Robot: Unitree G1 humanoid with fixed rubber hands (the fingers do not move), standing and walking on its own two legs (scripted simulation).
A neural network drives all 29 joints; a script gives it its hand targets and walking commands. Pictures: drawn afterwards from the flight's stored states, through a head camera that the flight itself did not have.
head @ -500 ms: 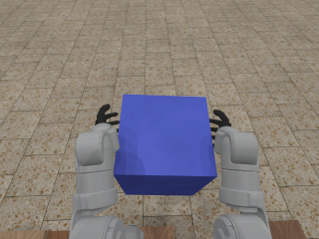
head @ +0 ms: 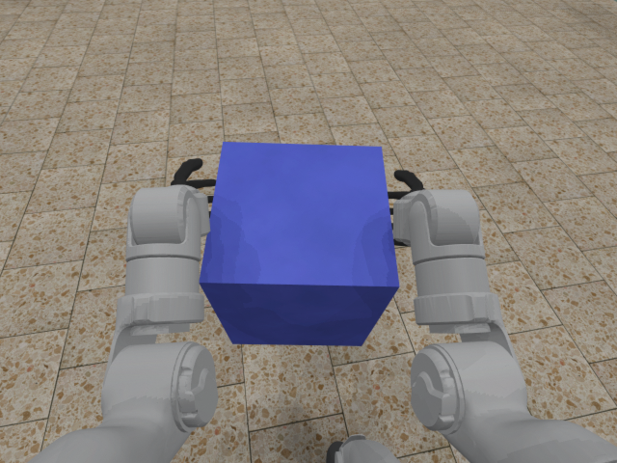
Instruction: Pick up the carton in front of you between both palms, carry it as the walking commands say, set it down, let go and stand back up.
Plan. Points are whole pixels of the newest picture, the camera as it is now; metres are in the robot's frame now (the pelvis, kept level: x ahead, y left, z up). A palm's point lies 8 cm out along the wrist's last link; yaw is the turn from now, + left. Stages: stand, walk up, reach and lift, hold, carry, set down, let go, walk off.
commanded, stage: carry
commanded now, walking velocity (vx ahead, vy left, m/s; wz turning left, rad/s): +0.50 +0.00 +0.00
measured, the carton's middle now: (299, 255) +0.39 -0.01 +0.03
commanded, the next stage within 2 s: none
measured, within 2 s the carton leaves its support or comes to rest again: neither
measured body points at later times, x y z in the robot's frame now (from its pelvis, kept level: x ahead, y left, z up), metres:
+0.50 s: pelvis +0.36 +0.01 -0.04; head +0.38 +0.01 +0.41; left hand +0.68 +0.16 +0.06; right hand +0.68 -0.13 +0.05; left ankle +0.47 +0.09 -0.77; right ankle +0.20 -0.10 -0.76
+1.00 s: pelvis +0.69 -0.03 -0.04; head +0.67 -0.04 +0.41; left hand +1.00 +0.12 +0.05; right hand +0.99 -0.17 +0.03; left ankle +0.49 +0.09 -0.72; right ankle +0.80 -0.11 -0.76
